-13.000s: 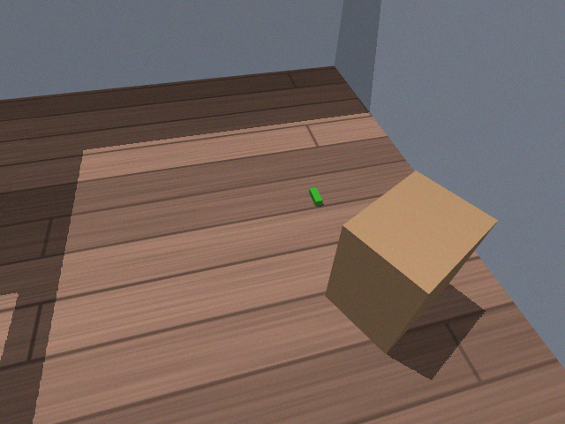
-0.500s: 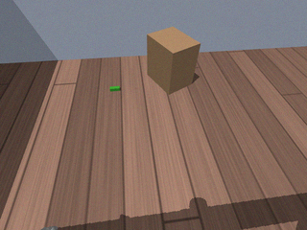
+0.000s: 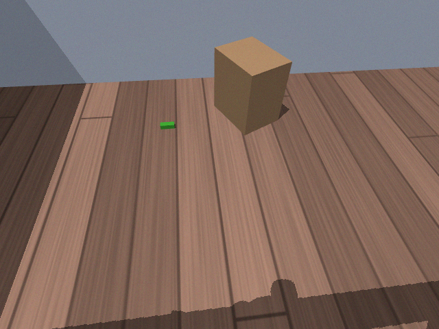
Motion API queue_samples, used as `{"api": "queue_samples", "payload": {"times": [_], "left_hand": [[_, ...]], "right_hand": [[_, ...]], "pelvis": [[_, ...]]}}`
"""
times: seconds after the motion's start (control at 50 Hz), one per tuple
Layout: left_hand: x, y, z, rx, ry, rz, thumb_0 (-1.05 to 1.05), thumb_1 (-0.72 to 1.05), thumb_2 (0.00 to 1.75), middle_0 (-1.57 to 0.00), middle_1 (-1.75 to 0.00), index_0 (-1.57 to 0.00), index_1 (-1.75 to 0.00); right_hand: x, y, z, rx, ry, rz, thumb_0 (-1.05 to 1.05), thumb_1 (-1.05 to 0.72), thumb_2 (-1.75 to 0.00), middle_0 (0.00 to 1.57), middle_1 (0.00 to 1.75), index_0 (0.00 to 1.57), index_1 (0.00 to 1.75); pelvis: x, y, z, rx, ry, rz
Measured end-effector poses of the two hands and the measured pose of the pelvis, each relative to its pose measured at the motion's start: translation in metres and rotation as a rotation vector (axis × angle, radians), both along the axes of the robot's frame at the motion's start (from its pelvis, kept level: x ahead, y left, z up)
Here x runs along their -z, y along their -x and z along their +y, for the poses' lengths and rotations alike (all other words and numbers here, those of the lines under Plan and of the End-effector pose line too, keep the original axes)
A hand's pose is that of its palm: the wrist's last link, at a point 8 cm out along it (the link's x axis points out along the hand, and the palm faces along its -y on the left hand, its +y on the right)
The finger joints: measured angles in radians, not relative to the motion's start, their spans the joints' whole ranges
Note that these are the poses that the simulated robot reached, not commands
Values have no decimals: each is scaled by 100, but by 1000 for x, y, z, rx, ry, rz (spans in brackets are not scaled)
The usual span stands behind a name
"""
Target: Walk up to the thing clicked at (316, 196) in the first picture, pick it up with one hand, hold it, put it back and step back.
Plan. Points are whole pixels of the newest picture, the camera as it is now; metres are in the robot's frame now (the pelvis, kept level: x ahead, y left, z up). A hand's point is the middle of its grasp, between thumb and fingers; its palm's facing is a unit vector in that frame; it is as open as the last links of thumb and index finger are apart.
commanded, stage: stand
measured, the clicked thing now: (167, 125) +1.46 +0.35 -0.77
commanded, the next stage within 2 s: none
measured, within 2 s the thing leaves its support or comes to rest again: neither
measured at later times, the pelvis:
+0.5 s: pelvis +0.00 -0.01 +0.00, yaw +1 degrees
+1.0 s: pelvis +0.00 -0.01 +0.00, yaw +2 degrees
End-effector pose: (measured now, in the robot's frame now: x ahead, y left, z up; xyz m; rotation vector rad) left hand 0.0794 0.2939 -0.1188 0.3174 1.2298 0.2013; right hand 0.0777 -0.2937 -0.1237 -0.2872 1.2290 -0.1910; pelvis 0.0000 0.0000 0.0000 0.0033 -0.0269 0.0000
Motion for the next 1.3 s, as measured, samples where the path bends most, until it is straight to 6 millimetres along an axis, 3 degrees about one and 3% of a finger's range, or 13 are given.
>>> {"api": "queue_samples", "payload": {"times": [0.4, 0.84, 1.3], "left_hand": [[-3, 7, -4, -20, 0, -8, 0, 90, 90, -20, -30, -20, -30], [-1, 23, -6, -33, 0, 22, 1, 90, 90, -20, -30, -20, -30], [-2, 12, -2, -31, -3, 4, 0, 90, 90, -20, -30, -20, -30]], "right_hand": [[-3, -6, -8, -15, 9, -15, 1, -91, -90, 20, 30, 20, 30], [1, 8, -12, -24, 8, 31, 1, -91, -90, 20, 30, 20, 30], [-1, -6, -7, -40, 10, 11, 1, -91, -90, 20, 30, 20, 30]], "pelvis": [[-1, -2, -6, -14, 2, -7], [-1, 0, -10, -26, 3, -3], [-1, -7, -7, -28, 3, -2]]}}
